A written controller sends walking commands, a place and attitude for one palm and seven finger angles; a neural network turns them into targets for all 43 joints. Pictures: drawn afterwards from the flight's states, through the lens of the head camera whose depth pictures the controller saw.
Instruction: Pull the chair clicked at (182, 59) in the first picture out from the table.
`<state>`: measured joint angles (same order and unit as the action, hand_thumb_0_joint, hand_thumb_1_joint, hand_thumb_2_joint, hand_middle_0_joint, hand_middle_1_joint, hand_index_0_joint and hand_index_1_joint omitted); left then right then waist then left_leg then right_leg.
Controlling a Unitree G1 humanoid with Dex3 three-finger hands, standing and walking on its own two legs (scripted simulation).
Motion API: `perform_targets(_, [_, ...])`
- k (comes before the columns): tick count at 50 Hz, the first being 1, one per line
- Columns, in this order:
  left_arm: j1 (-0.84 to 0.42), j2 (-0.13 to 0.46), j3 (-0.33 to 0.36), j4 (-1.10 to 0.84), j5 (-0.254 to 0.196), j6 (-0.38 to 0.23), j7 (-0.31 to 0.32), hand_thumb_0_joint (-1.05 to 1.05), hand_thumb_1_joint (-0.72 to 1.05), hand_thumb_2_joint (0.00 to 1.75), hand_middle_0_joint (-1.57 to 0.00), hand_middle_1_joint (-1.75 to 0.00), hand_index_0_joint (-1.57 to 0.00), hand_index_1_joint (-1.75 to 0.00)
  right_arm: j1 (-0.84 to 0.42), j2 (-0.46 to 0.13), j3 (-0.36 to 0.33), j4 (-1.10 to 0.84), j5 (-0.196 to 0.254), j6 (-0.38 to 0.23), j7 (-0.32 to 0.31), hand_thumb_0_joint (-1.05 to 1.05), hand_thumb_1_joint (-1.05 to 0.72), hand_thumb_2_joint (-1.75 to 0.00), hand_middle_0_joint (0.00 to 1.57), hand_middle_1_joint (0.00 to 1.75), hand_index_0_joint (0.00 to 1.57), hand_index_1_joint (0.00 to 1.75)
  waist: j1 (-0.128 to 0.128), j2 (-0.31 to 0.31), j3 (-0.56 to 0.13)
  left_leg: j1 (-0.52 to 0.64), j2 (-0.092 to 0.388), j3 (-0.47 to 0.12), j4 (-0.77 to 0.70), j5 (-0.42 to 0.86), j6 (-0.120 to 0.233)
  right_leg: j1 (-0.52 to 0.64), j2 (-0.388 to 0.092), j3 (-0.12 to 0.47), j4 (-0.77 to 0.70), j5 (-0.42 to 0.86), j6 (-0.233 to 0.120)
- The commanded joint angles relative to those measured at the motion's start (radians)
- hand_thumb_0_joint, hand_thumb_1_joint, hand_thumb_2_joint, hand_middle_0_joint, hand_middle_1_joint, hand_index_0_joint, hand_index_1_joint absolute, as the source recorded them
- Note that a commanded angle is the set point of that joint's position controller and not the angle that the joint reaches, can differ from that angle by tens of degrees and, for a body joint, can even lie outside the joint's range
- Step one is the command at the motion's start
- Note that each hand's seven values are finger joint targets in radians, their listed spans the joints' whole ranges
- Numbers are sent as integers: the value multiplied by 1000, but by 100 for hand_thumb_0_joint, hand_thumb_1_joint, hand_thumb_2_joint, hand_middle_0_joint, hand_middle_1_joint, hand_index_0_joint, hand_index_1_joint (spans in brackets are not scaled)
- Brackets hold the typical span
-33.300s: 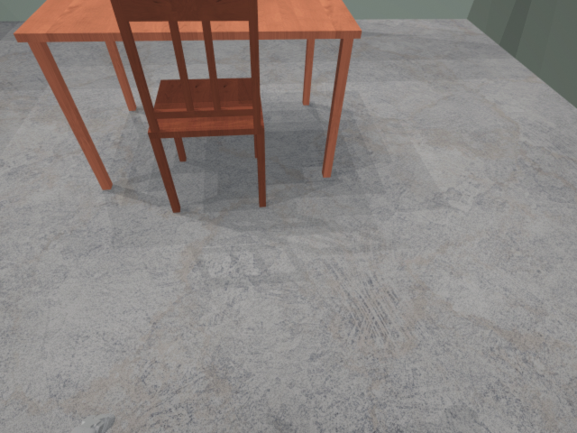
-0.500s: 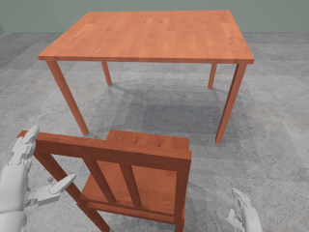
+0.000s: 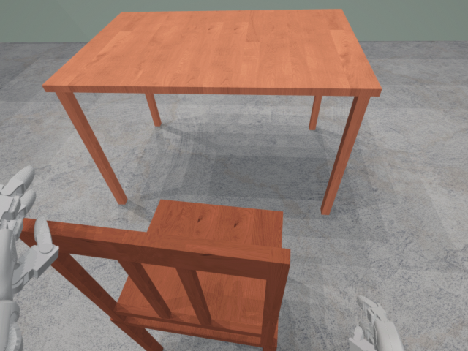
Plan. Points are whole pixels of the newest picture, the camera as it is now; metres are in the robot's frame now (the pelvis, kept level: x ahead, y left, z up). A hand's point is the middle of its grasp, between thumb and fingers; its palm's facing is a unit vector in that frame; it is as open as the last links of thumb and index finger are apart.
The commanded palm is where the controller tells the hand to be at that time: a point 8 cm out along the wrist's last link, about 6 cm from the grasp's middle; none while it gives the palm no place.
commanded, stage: draw the hand back to the body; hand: left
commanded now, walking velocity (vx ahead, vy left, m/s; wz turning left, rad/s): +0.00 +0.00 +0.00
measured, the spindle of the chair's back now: (149, 290) +0.23 +0.21 -0.08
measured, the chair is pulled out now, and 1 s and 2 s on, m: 0.53 0.53 0.53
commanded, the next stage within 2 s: step back with the hand held close in 0.10 s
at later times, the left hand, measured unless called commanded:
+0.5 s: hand (44, 258) +0.18 +0.26 +0.16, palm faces +0.35 -0.76 -0.54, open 7.4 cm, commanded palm +0.11 +0.31 +0.18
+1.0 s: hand out of the picture +0.07 +0.27 +0.17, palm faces +0.45 -0.75 -0.49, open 7.4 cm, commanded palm +0.01 +0.31 +0.18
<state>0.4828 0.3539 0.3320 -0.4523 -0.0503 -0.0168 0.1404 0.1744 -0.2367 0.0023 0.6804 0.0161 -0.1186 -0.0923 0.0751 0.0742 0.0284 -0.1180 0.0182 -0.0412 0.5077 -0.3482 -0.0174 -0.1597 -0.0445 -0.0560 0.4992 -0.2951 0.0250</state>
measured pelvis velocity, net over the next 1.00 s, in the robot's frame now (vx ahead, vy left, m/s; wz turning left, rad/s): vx -0.13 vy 0.01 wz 0.02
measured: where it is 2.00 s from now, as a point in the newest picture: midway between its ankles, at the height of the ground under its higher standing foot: outside the picture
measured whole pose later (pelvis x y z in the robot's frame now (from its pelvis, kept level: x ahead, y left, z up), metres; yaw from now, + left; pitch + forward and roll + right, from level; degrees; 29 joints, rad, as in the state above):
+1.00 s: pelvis -0.13 +0.01 -0.01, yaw +1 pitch -1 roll -1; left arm 0.53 0.43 0.41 -0.52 -0.02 -0.16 0.18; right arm 0.22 -0.21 0.01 0.59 0.03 -0.10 -0.11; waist 0.00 0.02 0.04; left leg -0.40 0.02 -0.04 0.61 -0.22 0.01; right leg -0.41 -0.04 -0.06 0.57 -0.28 0.02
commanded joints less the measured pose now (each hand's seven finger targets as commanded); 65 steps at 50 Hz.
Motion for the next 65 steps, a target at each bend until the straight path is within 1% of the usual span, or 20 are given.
perform_targets(1, [-97, 224, 166, -271, 15, -67, 26, 0, 90, 90, -20, -30, -20, -30, -128, -82, -23, -164, -6, -59, -5, 0, -90, -90, 20, 30, 20, 30, 8, 46, -141, 16, 27, 6, -49, 448, 33, 87, -30, -5, -52, 373, -58])
perform_targets(9, [-74, 190, 149, -177, 7, -52, 21, 0, 90, 90, -20, -30, -20, -30, -133, -91, -31, -162, -5, -33, -3, 0, -90, -90, 20, 30, 20, 30, 2, -58, -106, 1, 33, 8, -58, 404, 38, 73, -25, -13, -56, 351, -51])
perform_targets(11, [-111, 150, 87, -239, 10, -56, 9, 0, 90, 90, -20, -30, -20, -30, -138, -86, -21, -176, -6, -40, 3, 0, -90, -90, 20, 30, 20, 30, -3, -14, -103, 5, 29, 7, -60, 409, 38, 69, -29, -8, -63, 348, -53])
perform_targets(12, [-263, 342, 267, -303, -15, -115, 15, 0, 90, 90, -20, -30, -20, -30, -103, -113, -33, -209, 13, -18, -2, 0, -90, -90, 20, 30, 20, 30, -49, -21, -13, -34, 68, -25, -37, 410, 54, -23, -78, 110, -104, 477, -61])
perform_targets(16, [-95, 219, 193, -193, -1, -131, 2, 0, 90, 90, -20, -30, -20, -30, -124, -95, -37, -199, 2, 6, -3, 0, -90, -90, 20, 30, 20, 30, -51, 3, -90, -6, 76, -40, -54, 516, 52, 28, -97, 96, -56, 540, -59])
perform_targets(22, [121, 210, 216, -207, 4, -139, 8, 0, 90, 90, -20, -30, -20, -30, -136, -83, -55, -232, 4, 49, 5, 0, -90, -90, 20, 30, 20, 30, -41, 5, -208, -11, 115, -64, -72, 644, 61, 51, -84, 58, -10, 451, -42])
perform_targets(32, [90, 256, 241, -273, -2, -180, 36, 0, 90, 90, -20, -30, -20, -30, -109, -84, -55, -231, 10, 19, -26, 0, -90, -90, 20, 30, 20, 30, -47, -10, -149, -182, 105, -80, -89, 242, 58, -26, -96, 101, -30, 247, -42])
perform_targets(39, [-3, 243, 200, -201, 15, -179, 55, 0, 90, 90, -20, -30, -20, -30, -69, -91, -46, -219, 4, -10, -26, 0, -90, -90, 20, 30, 20, 30, -59, -139, -42, -232, 31, -37, 50, -155, 46, -263, -158, 196, -222, -275, -87])
perform_targets(41, [-14, 246, 194, -232, 17, -183, 60, 0, 90, 90, -20, -30, -20, -30, -61, -92, -39, -217, 3, -14, -25, 0, -90, -90, 20, 30, 20, 30, -62, -109, -59, -198, 31, -38, 80, -141, 48, -299, -177, 189, -213, -283, -106])
perform_targets(44, [-17, 264, 216, -278, 23, -192, 67, 0, 90, 90, -20, -30, -20, -30, -68, -98, -31, -236, -1, -21, -23, 0, -90, -90, 20, 30, 20, 30, -59, -57, -75, -294, 79, -113, -75, -177, 71, -200, -105, 114, -100, -230, -60])
perform_targets(46, [5, 258, 225, -303, 25, -202, 69, 0, 90, 90, -20, -30, -20, -30, -69, -105, -32, -248, 6, -29, -28, 0, -90, -90, 20, 30, 20, 30, -59, 97, -85, -430, 128, -171, -203, -292, 93, -62, -43, 66, 27, -178, -28])
perform_targets(48, [15, 261, 247, -304, 36, -218, 64, 0, 90, 90, -20, -30, -20, -30, -73, -109, -41, -260, 10, -42, -22, 0, -90, -90, 20, 30, 20, 30, -53, 147, -80, -575, 162, -207, -253, -362, 115, 70, -4, 45, 143, -80, -16])
perform_targets(51, [78, 265, 254, -293, 29, -227, 52, 0, 90, 90, -20, -30, -20, -30, -53, -103, -47, -257, 13, -44, -12, 0, -90, -90, 20, 30, 20, 30, -54, 96, -99, -494, 120, -140, -147, -243, 96, 33, -26, 63, 76, 6, -26])
perform_targets(55, [68, 290, 294, -258, 35, -252, 50, 0, 90, 90, -20, -30, -20, -30, -41, -114, -62, -245, 0, -57, -9, 0, -90, -90, 20, 30, 20, 30, -57, 27, -23, -528, 83, -83, -33, -405, 86, -111, -69, 171, -44, -248, -63])
perform_targets(57, [16, 292, 283, -273, 28, -255, 55, 0, 90, 90, -20, -30, -20, -30, -23, -92, -54, -233, -8, -63, -3, 0, -90, -90, 20, 30, 20, 30, -63, -107, -18, -400, 39, -45, 117, -306, 53, -285, -135, 252, -153, -319, -106])
perform_targets(59, [-32, 305, 283, -289, 20, -253, 61, 0, 90, 90, -20, -30, -20, -30, 0, -84, -55, -194, -15, -62, 7, 0, -90, -90, 20, 30, 20, 30, -68, -243, -105, -221, 0, 16, 336, -134, 25, -359, -236, 298, -217, -222, -160])
perform_targets(61, [-45, 293, 276, -259, 17, -245, 62, 0, 90, 90, -20, -30, -20, -30, 3, -75, -51, -171, -22, -52, 14, 0, -90, -90, 20, 30, 20, 30, -73, -266, -161, -140, 4, 26, 352, -92, 26, -356, -264, 274, -213, -148, -165])
perform_targets(63, [-61, 285, 267, -264, 15, -252, 60, 0, 90, 90, -20, -30, -20, -30, -9, -81, -37, -199, -20, -49, 9, 0, -90, -90, 20, 30, 20, 30, -73, -190, -90, -159, 57, -45, 181, -247, 58, -450, -184, 194, -153, -381, -98])
perform_targets(64, [-62, 272, 258, -282, 24, -257, 59, 0, 90, 90, -20, -30, -20, -30, -12, -105, -41, -214, -15, -52, -1, 0, -90, -90, 20, 30, 20, 30, -78, -96, -42, -254, 112, -128, 27, -347, 92, -434, -110, 151, -26, -410, -62])
perform_targets(65, [-53, 270, 271, -266, 23, -259, 63, 0, 90, 90, -20, -30, -20, -30, -48, -128, -45, -218, -11, -59, -11, 0, -90, -90, 20, 30, 20, 30, -85, 100, 0, -439, 222, -270, -192, -430, 156, -320, -7, 75, 259, -306, -21])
